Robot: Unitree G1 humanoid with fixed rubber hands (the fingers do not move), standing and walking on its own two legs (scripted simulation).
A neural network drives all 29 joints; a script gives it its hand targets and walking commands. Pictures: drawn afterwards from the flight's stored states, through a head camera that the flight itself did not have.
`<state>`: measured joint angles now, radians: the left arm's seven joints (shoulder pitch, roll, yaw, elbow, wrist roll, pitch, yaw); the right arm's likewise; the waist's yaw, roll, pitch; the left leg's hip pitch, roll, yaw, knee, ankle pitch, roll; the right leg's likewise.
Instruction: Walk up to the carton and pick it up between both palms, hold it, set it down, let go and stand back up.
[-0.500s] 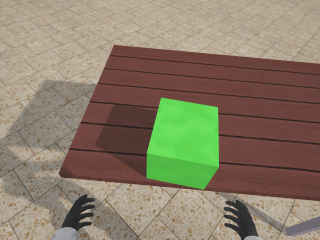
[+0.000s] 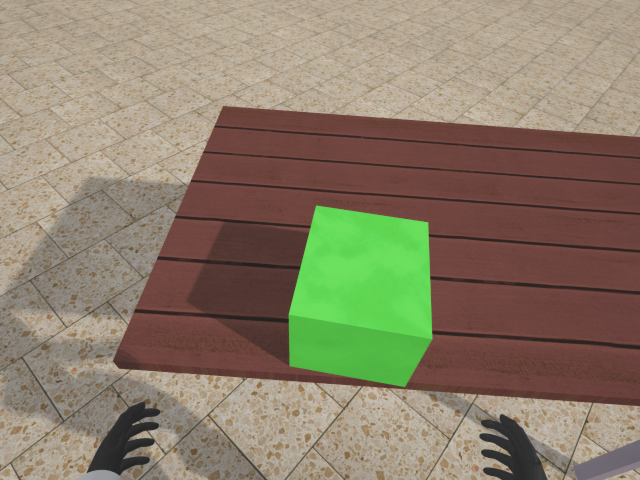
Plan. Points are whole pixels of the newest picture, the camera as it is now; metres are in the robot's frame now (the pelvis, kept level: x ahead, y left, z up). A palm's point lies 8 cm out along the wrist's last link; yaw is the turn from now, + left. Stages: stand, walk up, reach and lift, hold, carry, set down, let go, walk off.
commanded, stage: stand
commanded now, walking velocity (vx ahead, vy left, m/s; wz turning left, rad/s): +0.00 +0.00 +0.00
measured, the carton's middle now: (359, 293) +0.38 -0.04 +0.00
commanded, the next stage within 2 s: none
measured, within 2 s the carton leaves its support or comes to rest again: neither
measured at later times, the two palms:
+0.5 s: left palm out of the picture +0.13 +0.27 -0.08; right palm out of the picture +0.13 -0.28 -0.08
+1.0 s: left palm out of the picture +0.12 +0.28 -0.08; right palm out of the picture +0.12 -0.29 -0.09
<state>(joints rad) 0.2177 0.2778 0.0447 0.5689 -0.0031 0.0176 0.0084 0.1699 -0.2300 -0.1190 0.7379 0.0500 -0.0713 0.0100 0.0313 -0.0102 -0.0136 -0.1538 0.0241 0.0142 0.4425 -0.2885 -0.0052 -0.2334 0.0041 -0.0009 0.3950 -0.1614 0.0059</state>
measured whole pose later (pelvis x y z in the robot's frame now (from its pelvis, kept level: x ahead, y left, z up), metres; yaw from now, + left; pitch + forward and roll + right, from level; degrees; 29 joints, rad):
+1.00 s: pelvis +0.00 +0.00 +0.00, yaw +0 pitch +0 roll -1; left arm 0.22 0.31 0.03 0.74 0.00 -0.04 -0.01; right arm 0.23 -0.30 -0.12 0.76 0.05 -0.06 0.00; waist 0.01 0.02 -0.04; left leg -0.16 0.02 0.01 0.44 -0.29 0.00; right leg -0.24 0.00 0.00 0.40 -0.16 0.01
